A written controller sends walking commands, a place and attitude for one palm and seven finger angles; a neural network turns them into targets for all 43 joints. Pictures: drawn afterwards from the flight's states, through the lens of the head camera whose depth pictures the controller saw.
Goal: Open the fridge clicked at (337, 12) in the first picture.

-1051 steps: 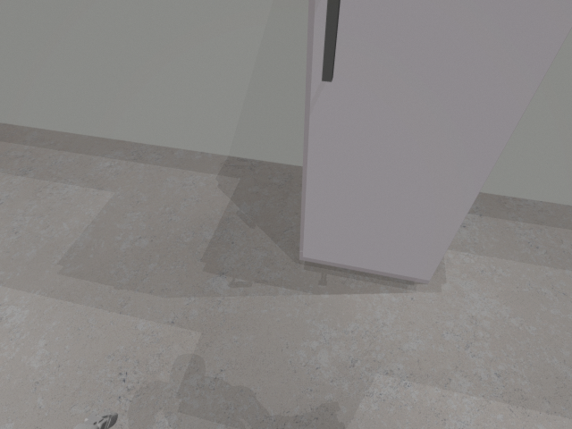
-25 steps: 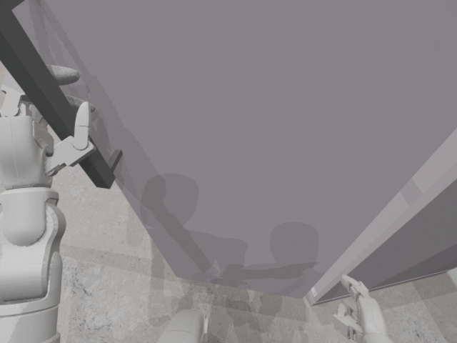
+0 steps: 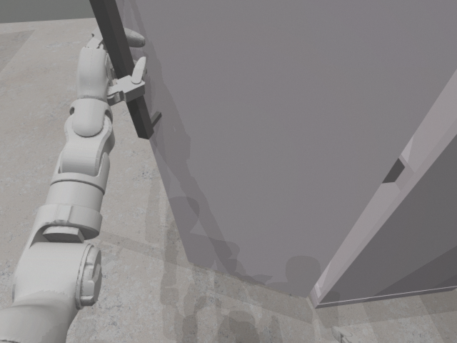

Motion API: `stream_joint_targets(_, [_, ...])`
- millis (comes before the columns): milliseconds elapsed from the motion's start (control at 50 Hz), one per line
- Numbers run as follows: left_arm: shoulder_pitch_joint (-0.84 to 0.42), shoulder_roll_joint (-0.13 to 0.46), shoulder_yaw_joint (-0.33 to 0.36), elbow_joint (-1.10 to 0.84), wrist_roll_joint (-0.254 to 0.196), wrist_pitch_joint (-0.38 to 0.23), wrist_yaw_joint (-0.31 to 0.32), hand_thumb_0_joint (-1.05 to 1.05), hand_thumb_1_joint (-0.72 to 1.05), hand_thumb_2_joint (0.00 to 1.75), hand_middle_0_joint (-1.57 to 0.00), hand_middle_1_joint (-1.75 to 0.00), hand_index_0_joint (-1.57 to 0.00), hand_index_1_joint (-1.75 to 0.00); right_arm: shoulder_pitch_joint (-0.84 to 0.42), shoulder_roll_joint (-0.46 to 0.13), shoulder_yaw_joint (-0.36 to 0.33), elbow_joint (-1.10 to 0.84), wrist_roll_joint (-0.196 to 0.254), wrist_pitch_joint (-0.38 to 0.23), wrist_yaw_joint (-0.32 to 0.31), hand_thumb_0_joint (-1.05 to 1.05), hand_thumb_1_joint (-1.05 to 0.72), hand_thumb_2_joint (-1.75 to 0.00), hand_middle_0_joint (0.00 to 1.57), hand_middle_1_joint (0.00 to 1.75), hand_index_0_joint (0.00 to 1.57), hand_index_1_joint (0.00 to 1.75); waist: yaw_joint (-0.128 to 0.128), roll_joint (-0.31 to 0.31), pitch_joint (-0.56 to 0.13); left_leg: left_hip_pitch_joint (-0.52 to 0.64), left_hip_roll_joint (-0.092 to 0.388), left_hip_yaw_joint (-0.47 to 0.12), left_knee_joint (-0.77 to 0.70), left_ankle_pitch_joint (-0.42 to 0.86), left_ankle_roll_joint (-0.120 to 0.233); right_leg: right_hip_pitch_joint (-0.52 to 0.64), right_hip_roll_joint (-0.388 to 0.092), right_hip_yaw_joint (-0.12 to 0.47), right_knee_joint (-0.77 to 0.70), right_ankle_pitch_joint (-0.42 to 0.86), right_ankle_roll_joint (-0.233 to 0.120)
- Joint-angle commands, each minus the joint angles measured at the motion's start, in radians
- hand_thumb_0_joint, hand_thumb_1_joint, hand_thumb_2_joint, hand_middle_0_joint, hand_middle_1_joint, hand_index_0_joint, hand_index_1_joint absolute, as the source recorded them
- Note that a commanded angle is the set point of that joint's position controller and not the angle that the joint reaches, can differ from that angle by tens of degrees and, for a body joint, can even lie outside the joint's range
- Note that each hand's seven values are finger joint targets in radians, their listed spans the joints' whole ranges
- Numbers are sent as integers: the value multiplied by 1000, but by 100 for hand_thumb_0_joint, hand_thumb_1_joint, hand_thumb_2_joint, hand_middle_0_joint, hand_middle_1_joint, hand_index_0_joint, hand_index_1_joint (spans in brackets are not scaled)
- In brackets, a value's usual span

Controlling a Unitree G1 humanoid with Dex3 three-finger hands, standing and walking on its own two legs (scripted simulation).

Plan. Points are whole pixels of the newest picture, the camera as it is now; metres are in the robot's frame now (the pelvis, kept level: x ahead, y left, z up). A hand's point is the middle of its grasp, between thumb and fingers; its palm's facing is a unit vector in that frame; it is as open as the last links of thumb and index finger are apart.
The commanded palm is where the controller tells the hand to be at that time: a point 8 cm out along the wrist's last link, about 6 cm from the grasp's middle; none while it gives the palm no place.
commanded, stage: stop walking and hold the door back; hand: left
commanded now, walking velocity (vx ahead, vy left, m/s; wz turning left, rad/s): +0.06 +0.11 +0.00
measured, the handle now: (133, 65) +0.47 +0.20 +0.25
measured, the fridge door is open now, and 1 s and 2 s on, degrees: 66 66 66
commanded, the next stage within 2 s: loosen the grip on the handle in 0.56 s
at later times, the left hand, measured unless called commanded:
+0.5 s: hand (135, 84) +0.43 +0.18 +0.24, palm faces +0.16 -0.97 -0.16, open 5.9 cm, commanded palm +0.41 +0.24 +0.22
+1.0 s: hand (131, 84) +0.44 +0.19 +0.23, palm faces +0.16 -0.97 -0.19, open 11.8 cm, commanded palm +0.40 +0.24 +0.23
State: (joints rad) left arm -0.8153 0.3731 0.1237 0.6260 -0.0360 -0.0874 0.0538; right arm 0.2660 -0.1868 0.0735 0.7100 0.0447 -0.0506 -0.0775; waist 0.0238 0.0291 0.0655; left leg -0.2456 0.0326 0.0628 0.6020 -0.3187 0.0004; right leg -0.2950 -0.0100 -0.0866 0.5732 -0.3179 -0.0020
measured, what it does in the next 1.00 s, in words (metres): steps on the spot: left foot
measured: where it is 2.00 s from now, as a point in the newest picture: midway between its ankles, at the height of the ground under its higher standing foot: outside the picture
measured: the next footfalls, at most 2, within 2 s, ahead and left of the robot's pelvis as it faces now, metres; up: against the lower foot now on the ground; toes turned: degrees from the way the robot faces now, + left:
left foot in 0.30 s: +0.08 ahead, +0.15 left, +0.00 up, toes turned +4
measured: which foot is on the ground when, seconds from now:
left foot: down 0.00-0.00, up 0.02-0.28, down 0.30-1.00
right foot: down 0.00-1.00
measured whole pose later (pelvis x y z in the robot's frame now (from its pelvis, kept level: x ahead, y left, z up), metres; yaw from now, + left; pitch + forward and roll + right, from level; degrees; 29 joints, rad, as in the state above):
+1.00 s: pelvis +0.01 +0.02 +0.01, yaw -3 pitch +1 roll +1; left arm -0.67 0.38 0.24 0.61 -0.01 -0.26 0.00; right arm 0.32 -0.28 0.01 0.69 0.03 -0.14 -0.02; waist -0.04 0.00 -0.02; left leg -0.30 0.05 0.12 0.51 -0.23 0.00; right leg -0.34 -0.02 -0.02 0.53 -0.21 -0.01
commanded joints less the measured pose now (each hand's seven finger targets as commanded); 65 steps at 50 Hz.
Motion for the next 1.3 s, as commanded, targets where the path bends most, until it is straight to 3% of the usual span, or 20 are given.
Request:
stream_joint_targets(0, [-441,381,212,-81,23,-62,32,0,90,90,-45,-140,-45,-140,-78,-190,-107,-120,-10,-55,-38,0,-90,-90,20,30,20,30,5,-271,-290,-342,-2,-73,389,-240,-4,350,-403,572,-331,-69,-191])
stream_joint_targets(100, [-426,414,277,-89,12,-85,25,0,90,90,-45,-140,-45,-140,-78,-183,-84,-83,-23,-79,-41,0,-90,-90,20,30,20,30,-15,-223,-290,-201,10,-34,313,-93,-13,217,-287,261,-265,79,-129])
stream_joint_targets(220, [-362,381,260,-184,1,-115,21,0,90,90,-45,-140,-45,-140,-75,-196,-93,-98,-29,-83,-35,0,-90,-90,20,30,20,30,-28,-181,-300,77,-26,62,-112,98,-6,113,-197,168,-234,-23,-75])
stream_joint_targets(280, [-325,320,230,-297,-10,-132,11,0,90,90,-45,-140,-45,-140,-102,-226,-107,-137,-13,-75,-24,0,-90,-90,20,30,20,30,-14,32,-301,97,121,-105,-241,236,44,119,-69,99,-83,64,-9])
stream_joint_targets(360, [-344,242,166,-384,-10,-146,9,0,90,90,-45,-140,-45,-140,-135,-198,-96,-165,-9,-65,-21,0,-90,-90,20,30,20,30,-20,147,-269,-22,197,-173,-272,188,90,145,-22,58,12,56,13])
stream_joint_targets(400, [-280,268,194,-414,-1,-144,19,0,90,90,-45,-140,-45,-140,-115,-209,-105,-166,-14,-63,-21,0,-90,-90,20,30,20,30,-13,59,-339,20,166,-109,-183,302,62,189,-40,75,-35,183,8])
stream_joint_targets(460, [-276,207,125,-416,-9,-124,17,0,90,90,-45,-140,-45,-140,-113,-194,-103,-158,-12,-62,-22,0,-90,-90,20,30,20,30,-29,-18,-310,23,86,-21,-126,132,16,137,-98,164,-129,178,-8])
stream_joint_targets(520, [-314,271,166,-330,-3,-110,32,0,90,90,-45,-140,-45,-140,-96,-192,-97,-128,-18,-59,-28,0,-90,-90,20,30,20,30,-26,-141,-295,45,49,-14,-96,72,6,67,-144,219,-208,86,-20])
stream_joint_targets(620, [-351,233,132,-260,-3,-118,26,0,90,90,-45,-140,-45,-140,-110,-188,-89,-118,-17,-58,-31,0,-90,-90,20,30,20,30,-21,-64,-313,90,94,-50,-154,165,19,61,-90,145,-159,133,7])
stream_joint_targets(640, [-960,712,431,-347,136,-139,-6,0,90,90,-45,-140,-45,-140,-88,-190,-160,-143,-46,-106,1,0,-90,-90,20,30,20,30,28,-242,-256,49,94,5,-106,203,48,111,-74,205,-218,305,-22])
stream_joint_targets(660, [-936,659,493,-172,106,-68,-65,0,78,84,-45,-140,-45,-140,-50,-260,-220,-72,-74,-136,20,0,-90,-90,20,30,20,30,-59,168,-589,38,4,-18,-212,445,-16,197,-41,82,-52,467,-92])
stream_joint_targets(680, [-592,264,208,-42,75,-55,-110,0,66,78,-45,-140,-45,-140,29,-192,-154,-130,-41,-163,30,0,-90,-90,20,30,20,30,-47,-9,-631,128,-4,-16,-155,486,-64,110,-17,32,-38,354,-74])
stream_joint_targets(700, [-351,216,299,38,15,-75,-124,0,54,73,-45,-140,-45,-140,34,-193,-143,-101,-36,-157,34,0,-90,-90,20,30,20,30,-26,-68,-524,151,15,-38,-155,438,-48,48,8,26,-75,322,-44])
stream_joint_targets(740, [-344,224,290,-162,-63,-167,-105,0,30,61,-45,-140,-45,-140,-40,-207,-118,-148,-39,-156,41,0,-90,-90,20,30,20,30,-6,-49,-437,127,16,-33,-190,230,-16,52,3,53,-123,204,-34])
stream_joint_targets(800, [-312,153,151,-173,22,-246,-51,0,-7,43,-45,-140,-45,-140,-29,-201,-117,-161,-33,-151,62,0,-90,-90,20,30,20,30,-43,-65,-319,45,24,-31,-195,88,7,-23,7,53,-125,97,-28])
stream_joint_targets(880, [-307,202,134,-221,46,-258,-28,0,-55,20,-42,-137,-42,-137,-43,-209,-113,-177,-15,-145,58,0,-90,-90,20,30,20,30,-47,-23,-299,8,9,-22,-206,-39,20,-10,-2,82,-142,9,-31])
stream_joint_targets(1020, [-322,234,164,-330,-34,-232,-65,0,-55,20,-33,-125,-33,-125,-49,-212,-116,-141,-4,-155,25,0,-90,-90,20,30,20,30,-39,-32,-329,28,-6,1,-189,39,31,56,-2,109,-186,23,-27])
stream_joint_targets(1060, [-248,334,273,-332,-40,-241,-61,0,-55,20,-30,-122,-30,-122,-34,-223,-119,-119,-17,-148,19,0,-90,-90,20,30,20,30,-13,-17,-363,23,-9,6,-175,138,31,111,-2,111,-170,125,-26])
stream_joint_targets(1100, [-226,248,209,-366,-49,-236,-76,0,-55,20,-28,-118,-28,-118,-36,-204,-117,-118,-15,-149,24,0,-90,-90,20,30,20,30,-23,-2,-376,42,-12,11,-166,220,27,122,-1,96,-148,242,-25])
stream_joint_targets(1280, [-91,229,231,-434,-63,-177,-104,0,-55,20,-25,-115,-25,-115,-29,-199,-123,-127,-14,-129,27,0,-90,-90,20,30,20,30,-20,-45,-395,52,-21,17,-134,335,30,143,2,79,-111,435,-10])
